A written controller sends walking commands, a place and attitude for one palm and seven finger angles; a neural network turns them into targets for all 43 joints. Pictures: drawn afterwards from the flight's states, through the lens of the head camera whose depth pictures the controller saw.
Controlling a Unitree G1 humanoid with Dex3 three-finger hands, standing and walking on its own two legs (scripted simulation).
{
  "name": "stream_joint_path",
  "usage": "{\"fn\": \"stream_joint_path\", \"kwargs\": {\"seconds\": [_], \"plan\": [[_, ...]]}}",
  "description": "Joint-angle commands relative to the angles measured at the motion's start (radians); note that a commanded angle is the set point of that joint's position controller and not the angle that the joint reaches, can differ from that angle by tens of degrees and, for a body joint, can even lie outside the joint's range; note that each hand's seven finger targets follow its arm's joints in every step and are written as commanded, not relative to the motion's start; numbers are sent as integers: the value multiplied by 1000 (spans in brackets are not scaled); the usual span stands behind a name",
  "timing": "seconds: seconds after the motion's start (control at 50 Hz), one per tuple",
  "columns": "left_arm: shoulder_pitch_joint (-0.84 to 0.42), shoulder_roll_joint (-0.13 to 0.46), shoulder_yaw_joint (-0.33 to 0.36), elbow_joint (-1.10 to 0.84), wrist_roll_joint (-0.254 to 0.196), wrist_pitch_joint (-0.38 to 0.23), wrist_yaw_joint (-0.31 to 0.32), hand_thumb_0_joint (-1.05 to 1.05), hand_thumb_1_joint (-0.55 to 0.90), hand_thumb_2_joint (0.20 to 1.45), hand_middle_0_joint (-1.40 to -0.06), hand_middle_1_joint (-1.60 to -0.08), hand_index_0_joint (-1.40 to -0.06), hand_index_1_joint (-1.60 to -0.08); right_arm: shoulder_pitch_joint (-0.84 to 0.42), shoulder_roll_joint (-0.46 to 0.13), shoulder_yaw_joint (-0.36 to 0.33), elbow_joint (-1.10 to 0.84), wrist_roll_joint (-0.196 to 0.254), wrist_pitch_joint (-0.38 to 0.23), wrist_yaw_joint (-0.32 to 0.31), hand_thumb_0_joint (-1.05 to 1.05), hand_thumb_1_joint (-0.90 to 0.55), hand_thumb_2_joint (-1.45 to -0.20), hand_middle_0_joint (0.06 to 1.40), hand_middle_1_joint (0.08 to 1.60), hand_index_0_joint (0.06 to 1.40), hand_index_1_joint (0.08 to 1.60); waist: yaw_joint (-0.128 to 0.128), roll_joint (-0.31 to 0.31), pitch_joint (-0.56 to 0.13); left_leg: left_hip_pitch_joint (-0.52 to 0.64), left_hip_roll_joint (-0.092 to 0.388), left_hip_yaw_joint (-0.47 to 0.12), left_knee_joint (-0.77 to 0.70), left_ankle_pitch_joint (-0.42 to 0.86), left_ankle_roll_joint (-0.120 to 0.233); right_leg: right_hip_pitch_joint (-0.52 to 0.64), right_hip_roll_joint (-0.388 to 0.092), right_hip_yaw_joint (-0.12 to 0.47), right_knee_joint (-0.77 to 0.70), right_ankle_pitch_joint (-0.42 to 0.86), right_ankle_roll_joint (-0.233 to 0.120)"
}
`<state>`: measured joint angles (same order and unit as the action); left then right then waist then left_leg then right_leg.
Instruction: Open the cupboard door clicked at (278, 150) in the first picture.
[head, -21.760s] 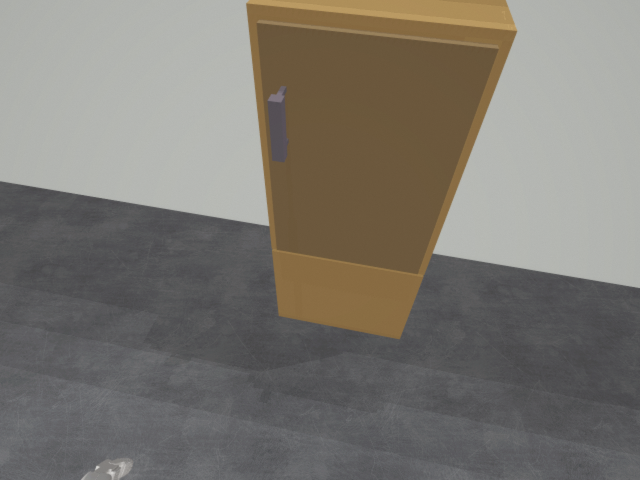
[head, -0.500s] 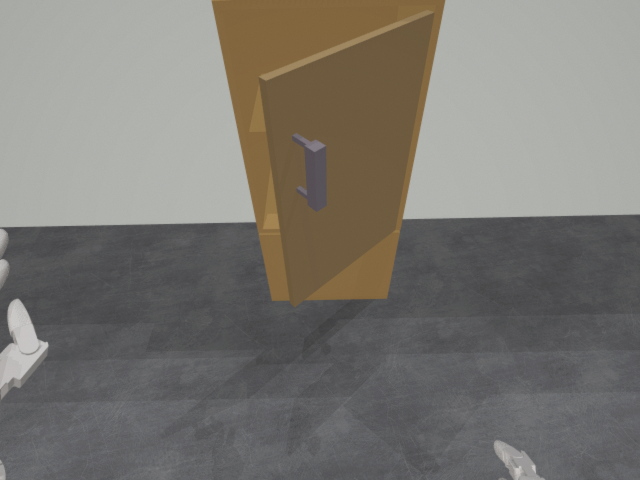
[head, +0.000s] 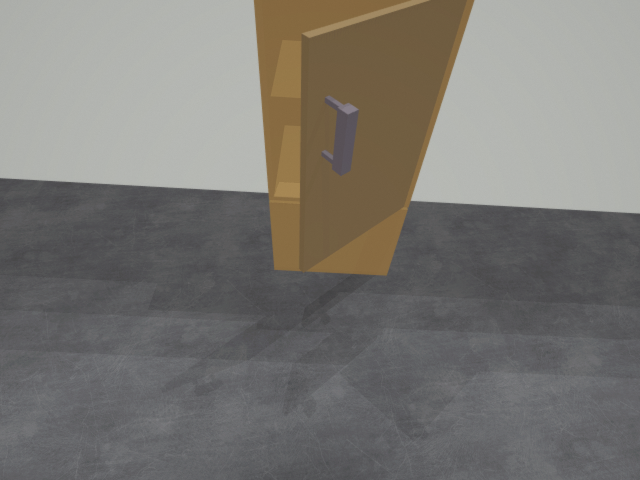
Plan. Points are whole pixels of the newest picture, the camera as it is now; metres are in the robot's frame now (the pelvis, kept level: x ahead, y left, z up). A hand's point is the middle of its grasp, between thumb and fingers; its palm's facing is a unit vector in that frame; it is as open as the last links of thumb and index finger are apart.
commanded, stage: let the arm hang, fingers relaxed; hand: left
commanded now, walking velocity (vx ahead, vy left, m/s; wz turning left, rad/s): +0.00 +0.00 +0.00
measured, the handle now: (336, 135) +0.65 +0.01 +0.06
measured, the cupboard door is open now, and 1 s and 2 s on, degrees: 42 42 42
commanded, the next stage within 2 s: look to check the result in 0.72 s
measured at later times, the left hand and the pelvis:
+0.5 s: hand out of the picture -0.01 +0.21 -0.17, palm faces +0.03 -0.97 -0.25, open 7.3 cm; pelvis -0.02 +0.01 +0.00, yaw +0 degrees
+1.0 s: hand out of the picture +0.03 +0.23 -0.16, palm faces +0.01 -0.96 -0.28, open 7.3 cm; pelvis +0.01 +0.01 +0.01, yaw +0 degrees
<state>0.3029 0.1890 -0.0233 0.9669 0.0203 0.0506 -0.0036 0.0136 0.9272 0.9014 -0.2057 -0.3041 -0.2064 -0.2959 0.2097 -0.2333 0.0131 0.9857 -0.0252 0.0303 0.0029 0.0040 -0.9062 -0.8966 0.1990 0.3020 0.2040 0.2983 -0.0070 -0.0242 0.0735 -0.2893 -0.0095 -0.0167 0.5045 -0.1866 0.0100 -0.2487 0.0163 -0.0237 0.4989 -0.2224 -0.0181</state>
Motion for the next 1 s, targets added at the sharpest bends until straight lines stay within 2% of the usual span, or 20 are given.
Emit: {"fn": "stream_joint_path", "kwargs": {"seconds": [0.0,0.06,0.12,0.18,0.26,0.32,0.4,0.42,0.52,0.54,0.6,0.66,0.7,0.76,0.8,0.86,0.92,0.98], "plan": [[-15,173,56,3,-7,-51,18,0,900,900,-200,-300,-200,-300,1,-107,-38,-20,-1,-17,-20,0,-900,-900,200,300,200,300,0,154,-47,-5,74,-112,-180,-245,25,-5,-87,128,-179,-209,-35],[15,146,58,66,-5,-49,19,0,900,900,-200,-300,-200,-300,55,-96,-45,21,1,-15,-26,0,-900,-900,200,300,200,300,1,106,-33,-16,86,-130,-203,-290,33,-11,-78,109,-179,-229,-32],[40,136,61,107,-5,-53,22,0,900,900,-200,-300,-200,-300,89,-91,-53,46,3,-15,-31,0,-900,-900,200,300,200,300,3,54,-25,-9,86,-123,-192,-255,37,-18,-80,106,-184,-225,-36],[48,114,59,131,-7,-54,26,0,900,900,-200,-300,-200,-300,119,-68,-50,73,2,-19,-34,0,-900,-900,200,300,200,300,-1,45,-12,-3,90,-126,-195,-228,39,-26,-84,105,-177,-203,-39],[55,127,69,145,-2,-48,28,0,900,900,-200,-300,-200,-300,130,-71,-60,85,-1,-14,-31,0,-900,-900,200,300,200,300,7,34,37,-57,91,-145,-222,-320,42,-51,-76,101,-173,-280,-34],[50,127,72,144,-3,-50,30,0,900,900,-200,-300,-200,-300,136,-63,-62,89,-1,-15,-32,0,-900,-900,200,300,200,300,7,-2,51,-51,80,-124,-200,-265,42,-60,-84,115,-184,-273,-39],[28,122,72,138,-4,-53,30,0,900,900,-200,-300,-200,-300,132,-52,-58,98,-3,-22,-31,0,-900,-900,200,300,200,300,2,20,19,-19,81,-123,-201,-227,38,-51,-88,114,-167,-233,-36],[24,132,76,133,-2,-53,30,0,900,900,-200,-300,-200,-300,129,-58,-62,96,-2,-22,-30,0,-900,-900,200,300,200,300,6,39,20,-28,84,-130,-209,-252,39,-48,-84,111,-165,-246,-36],[-2,151,85,120,2,-51,29,0,900,900,-200,-300,-200,-300,108,-65,-68,89,-5,-19,-25,0,-900,-900,200,300,200,300,6,21,56,-55,74,-129,-209,-291,35,-77,-89,123,-192,-309,-37],[-15,146,84,119,2,-52,28,0,900,900,-200,-300,-200,-300,104,-61,-67,90,-7,-20,-25,0,-900,-900,200,300,200,300,3,24,64,-52,71,-124,-205,-266,34,-83,-93,127,-192,-293,-38],[-34,144,81,115,-2,-61,25,0,900,900,-200,-300,-200,-300,96,-63,-63,91,-5,-30,-27,0,-900,-900,200,300,200,300,0,42,19,-15,75,-115,-201,-187,31,-43,-100,123,-179,-211,-38],[-43,166,85,112,-1,-65,25,0,900,900,-200,-300,-200,-300,77,-86,-66,87,-4,-33,-25,0,-900,-900,200,300,200,300,1,61,4,-9,80,-127,-217,-221,29,-35,-100,124,-191,-230,-40],[-57,186,91,110,2,-61,24,0,900,900,-200,-300,-200,-300,68,-103,-73,84,-5,-29,-23,0,-900,-900,200,300,200,300,0,57,32,-27,77,-141,-228,-286,31,-62,-97,126,-202,-287,-38],[-69,186,90,112,0,-67,21,0,900,900,-200,-300,-200,-300,52,-117,-74,80,-5,-34,-25,0,-900,-900,200,300,200,300,1,45,18,-11,81,-138,-223,-221,34,-37,-99,126,-195,-216,-43],[-76,188,87,113,-3,-74,21,0,900,900,-200,-300,-200,-300,48,-126,-70,82,-2,-43,-26,0,-900,-900,200,300,200,300,-1,56,-17,20,92,-139,-226,-151,34,3,-102,123,-185,-136,-45],[-86,213,89,118,-3,-73,20,0,900,900,-200,-300,-200,-300,29,-150,-73,82,0,-44,-24,0,-900,-900,200,300,200,300,2,83,-18,18,98,-153,-251,-208,33,10,-101,118,-185,-156,-41],[-88,223,88,122,-3,-75,19,0,900,900,-200,-300,-200,-300,13,-171,-74,78,2,-44,-25,0,-900,-900,200,300,200,300,6,60,-18,26,101,-151,-251,-185,35,24,-101,114,-187,-129,-43],[-109,235,81,129,-7,-82,20,0,900,900,-200,-300,-200,-300,-1,-182,-69,85,4,-52,-25,0,-900,-900,200,300,200,300,0,40,-57,75,105,-140,-232,-50,35,56,-113,117,-187,-32,-44]]}}
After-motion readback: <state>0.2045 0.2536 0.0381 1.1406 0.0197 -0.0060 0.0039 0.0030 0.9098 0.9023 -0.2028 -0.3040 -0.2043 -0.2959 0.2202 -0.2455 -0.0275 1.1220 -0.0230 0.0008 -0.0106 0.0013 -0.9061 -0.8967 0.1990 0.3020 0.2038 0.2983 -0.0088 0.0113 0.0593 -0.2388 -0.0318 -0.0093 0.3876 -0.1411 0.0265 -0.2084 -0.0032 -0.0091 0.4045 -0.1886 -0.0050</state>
